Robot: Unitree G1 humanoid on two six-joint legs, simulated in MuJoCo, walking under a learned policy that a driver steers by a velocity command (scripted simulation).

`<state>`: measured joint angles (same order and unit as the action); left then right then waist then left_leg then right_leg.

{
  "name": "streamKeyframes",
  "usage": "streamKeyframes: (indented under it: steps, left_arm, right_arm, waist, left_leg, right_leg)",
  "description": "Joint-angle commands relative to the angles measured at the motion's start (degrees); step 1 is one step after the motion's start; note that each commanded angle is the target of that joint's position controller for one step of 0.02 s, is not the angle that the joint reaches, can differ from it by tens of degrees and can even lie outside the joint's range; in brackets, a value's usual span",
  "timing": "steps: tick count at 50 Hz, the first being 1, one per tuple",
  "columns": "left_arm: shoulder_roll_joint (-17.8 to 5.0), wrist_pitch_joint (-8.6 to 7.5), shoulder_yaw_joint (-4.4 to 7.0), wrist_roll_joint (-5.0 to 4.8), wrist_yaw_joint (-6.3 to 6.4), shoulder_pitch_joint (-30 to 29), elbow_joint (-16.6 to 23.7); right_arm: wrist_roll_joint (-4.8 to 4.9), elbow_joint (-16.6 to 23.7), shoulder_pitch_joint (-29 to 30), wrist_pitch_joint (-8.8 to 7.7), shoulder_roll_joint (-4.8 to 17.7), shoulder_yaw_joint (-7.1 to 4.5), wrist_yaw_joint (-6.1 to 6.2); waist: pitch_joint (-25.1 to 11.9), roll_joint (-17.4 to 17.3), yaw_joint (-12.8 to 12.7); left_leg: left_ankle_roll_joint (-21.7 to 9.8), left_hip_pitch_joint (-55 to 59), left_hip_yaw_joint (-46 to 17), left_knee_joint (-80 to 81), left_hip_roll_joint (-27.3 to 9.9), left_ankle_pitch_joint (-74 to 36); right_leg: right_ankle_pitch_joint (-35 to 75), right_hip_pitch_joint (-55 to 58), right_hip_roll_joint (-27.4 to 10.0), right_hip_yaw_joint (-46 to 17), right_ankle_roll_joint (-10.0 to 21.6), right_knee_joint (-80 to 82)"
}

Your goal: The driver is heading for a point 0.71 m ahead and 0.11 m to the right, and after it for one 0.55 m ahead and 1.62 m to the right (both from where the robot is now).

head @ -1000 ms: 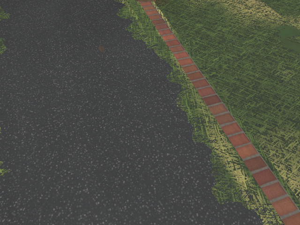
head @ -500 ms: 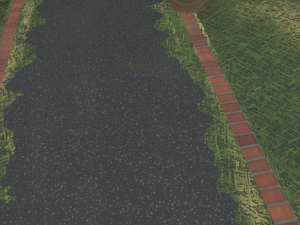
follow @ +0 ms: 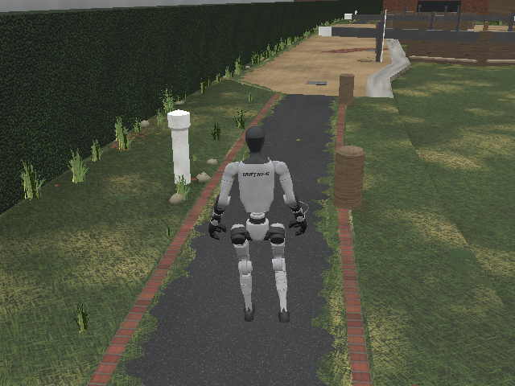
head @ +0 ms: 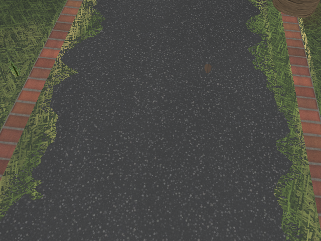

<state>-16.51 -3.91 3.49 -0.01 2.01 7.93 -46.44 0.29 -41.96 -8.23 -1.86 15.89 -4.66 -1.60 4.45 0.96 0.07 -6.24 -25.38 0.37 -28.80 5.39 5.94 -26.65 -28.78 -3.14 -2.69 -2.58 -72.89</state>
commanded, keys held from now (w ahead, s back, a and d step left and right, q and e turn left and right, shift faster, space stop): q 0.02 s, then no key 0.08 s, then e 0.70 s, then no key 0.20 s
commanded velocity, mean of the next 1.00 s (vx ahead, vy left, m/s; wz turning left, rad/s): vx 0.04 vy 0.00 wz -0.21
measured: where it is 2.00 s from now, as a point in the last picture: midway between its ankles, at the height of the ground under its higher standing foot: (168, 240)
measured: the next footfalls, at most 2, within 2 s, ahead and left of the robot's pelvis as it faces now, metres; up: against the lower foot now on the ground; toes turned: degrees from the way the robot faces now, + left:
right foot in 0.34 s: +0.13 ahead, -0.18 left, +0.00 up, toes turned +1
left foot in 0.64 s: +0.13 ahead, +0.07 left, +0.00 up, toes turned -11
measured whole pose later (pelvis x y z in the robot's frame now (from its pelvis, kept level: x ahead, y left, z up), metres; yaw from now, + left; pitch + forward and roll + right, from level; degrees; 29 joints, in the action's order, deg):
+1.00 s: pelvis +0.07 -0.01 +0.02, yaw -18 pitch +2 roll -1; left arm -15.9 2.9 4.3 -0.5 1.3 9.2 -38.1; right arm -0.2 -41.8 -11.8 0.3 14.0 -3.3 1.6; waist 1.5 1.5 1.9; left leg -2.2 -12.4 6.4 -24.0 -1.8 13.4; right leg -22.4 -24.6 -2.0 -2.8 -5.3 -47.2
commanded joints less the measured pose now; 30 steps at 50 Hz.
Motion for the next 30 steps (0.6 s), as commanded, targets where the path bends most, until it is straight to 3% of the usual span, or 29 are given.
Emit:
streamKeyframes:
  steps: [1, 3, 6, 10, 12, 14, 16, 17, 18, 19, 20, 23, 24, 26, 28, 30]
  left_arm:
    - [-5.0, 1.51, 1.70, 0.69, 0.93, 6.9, 2.7]
    - [-4.2, 2.04, 1.49, 0.84, 1.34, 6.9, 2.9]
    - [-4.2, 2.82, 1.43, 0.67, 1.71, 4.8, 3.6]
    - [-2.2, 3.18, 0.53, 0.20, 1.02, 2.1, 3.5]
    - [-2.9, 2.97, 0.57, -0.19, 0.49, 1.6, 3.3]
    - [-4.6, 2.64, 0.99, -0.49, 0.12, 0.9, 4.1]
    - [-4.8, 2.18, 1.04, -0.37, -0.33, 1.9, 4.5]
    - [-5.4, 2.03, 1.06, 0.04, -0.55, 2.2, 4.7]
    - [-7.8, 1.98, 1.48, 0.57, -0.54, 2.5, 5.2]
    - [-10.5, 2.28, 2.42, 0.03, -0.61, 2.3, 5.1]
    - [-9.5, 2.60, 2.69, -0.68, -0.82, 3.6, 5.0]
    - [-8.9, 2.70, 2.80, 0.27, -0.32, 5.6, 6.0]
    - [-9.2, 2.30, 3.01, 0.49, -0.14, 6.1, 6.4]
    - [-10.3, 2.10, 3.62, -0.17, 0.31, 4.8, 7.2]
    - [-10.2, 3.63, 4.03, -1.52, 0.76, 2.0, 8.0]
    - [-10.1, 5.47, 4.16, -1.85, 0.96, 0.2, 9.0]
  right_arm:
    - [-0.63, 4.7, -0.1, -0.61, 7.8, -2.02, 0.67]
    - [-0.56, 4.7, -0.9, -0.61, 8.2, -2.03, 1.33]
    - [-0.42, 4.5, -1.2, 0.26, 7.0, -1.24, 2.37]
    - [-1.99, 3.3, 0.4, 0.37, 3.0, 0.87, 2.71]
    - [-2.72, 1.8, -0.3, -0.01, 3.6, 1.03, 2.21]
    - [-2.31, 1.1, -0.3, 0.09, 5.4, 0.73, 2.07]
    - [-1.02, 0.7, -0.5, 0.74, 6.5, 0.53, 2.62]
    - [-0.60, 0.3, -2.1, 0.88, 6.7, 0.42, 2.96]
    - [-0.95, 0.7, -3.6, 0.69, 6.6, 0.30, 3.39]
    - [-1.40, 1.3, -5.1, 0.51, 6.0, 0.09, 3.59]
    - [-1.66, 1.9, -1.9, 0.59, 5.2, 0.06, 3.80]
    - [-0.85, 3.8, 2.9, 1.68, 2.8, -0.14, 3.84]
    - [-0.67, 4.3, 3.5, 1.76, 2.7, -0.26, 3.60]
    - [-0.04, 4.5, 2.9, 1.55, 2.8, -0.44, 3.30]
    - [0.23, 4.3, 2.6, 1.24, 1.9, 0.00, 3.13]
    - [0.48, 3.4, -0.5, 0.89, 1.6, -0.08, 2.32]
  waist:
    - [-12.5, -3.2, -2.7]
    - [-13.9, -4.1, -2.5]
    - [-14.7, -5.5, -1.5]
    - [-12.2, -7.2, -0.1]
    - [-10.4, -8.1, 0.9]
    - [-8.6, -8.1, 1.2]
    - [-7.9, -6.7, -0.1]
    - [-8.0, -5.0, -0.2]
    - [-9.3, -1.0, 1.3]
    - [-10.2, 6.0, 3.5]
    - [-9.8, 9.1, 1.7]
    - [-7.7, 14.1, -1.1]
    - [-8.5, 14.4, -1.9]
    - [-10.1, 9.7, -1.1]
    - [-11.3, 8.2, -0.7]
    - [-12.4, 9.3, 0.7]
  left_leg:
    - [-11.1, 9.8, -16.7, 9.8, -14.9, -28.0]
    - [-10.7, 10.4, -15.1, 9.2, -14.7, -30.3]
    - [-9.1, 11.7, -15.1, 9.5, -14.7, -21.0]
    - [-6.7, 7.9, -12.5, 12.3, -13.6, -3.3]
    - [-7.0, 6.8, -12.2, 12.9, -14.2, 0.4]
    - [-7.1, 9.1, -13.8, 11.2, -15.6, 0.3]
    - [-5.8, 12.3, -14.2, 7.6, -15.9, -3.5]
    - [-4.1, 13.5, -13.7, 5.7, -15.1, -5.4]
    - [-2.0, 13.0, -11.6, 1.5, -12.6, -5.3]
    - [0.3, 11.2, -5.9, -1.7, -7.1, -0.9]
    - [2.7, 10.0, -0.4, -6.0, -3.1, 3.7]
    - [4.5, -0.5, -0.4, -15.1, 0.1, 17.6]
    - [4.5, -3.4, -2.6, -20.4, -0.3, 25.3]
    - [5.2, -6.1, -5.0, -22.5, -2.2, 27.2]
    - [6.7, -1.4, -3.9, -13.1, -2.4, 20.3]
    - [7.3, 6.6, -1.5, -4.0, -0.9, 12.3]
  right_leg:
    - [3.9, -2.0, -1.1, -1.4, -0.5, 3.4]
    - [6.6, -3.0, -0.5, -1.2, -1.4, 7.0]
    - [10.6, -4.7, -1.2, -1.7, -2.2, 11.8]
    - [16.1, 2.6, -3.3, -1.8, -1.8, 25.0]
    - [14.9, 7.0, -2.4, -0.6, -1.3, 29.7]
    - [10.6, 7.2, -1.1, 0.8, -0.3, 33.4]
    - [13.9, 8.8, 0.4, 2.3, 1.4, 41.6]
    - [21.1, 10.3, -0.2, 0.9, 2.4, 45.0]
    - [34.5, 12.7, -3.1, -2.9, 4.1, 43.5]
    - [38.4, 13.5, -5.0, -6.8, 6.7, 43.3]
    - [34.4, 12.0, -6.6, -10.6, 9.2, 46.4]
    - [34.3, 16.6, -12.9, -23.3, 15.4, 51.2]
    - [37.7, 19.0, -14.2, -25.4, 16.8, 51.4]
    - [41.6, 21.8, -13.4, -24.3, 15.8, 49.9]
    - [40.7, 20.9, -9.6, -20.6, 12.6, 48.7]
    - [37.4, 17.5, -6.7, -19.1, 11.2, 47.9]
Keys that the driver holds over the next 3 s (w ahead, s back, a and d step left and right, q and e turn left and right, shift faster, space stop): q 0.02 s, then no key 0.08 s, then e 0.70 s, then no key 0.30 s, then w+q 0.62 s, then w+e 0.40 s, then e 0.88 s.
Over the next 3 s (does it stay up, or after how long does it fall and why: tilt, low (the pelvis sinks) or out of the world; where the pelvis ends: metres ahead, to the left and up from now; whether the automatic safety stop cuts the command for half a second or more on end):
stays up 0.68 -0.04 0.00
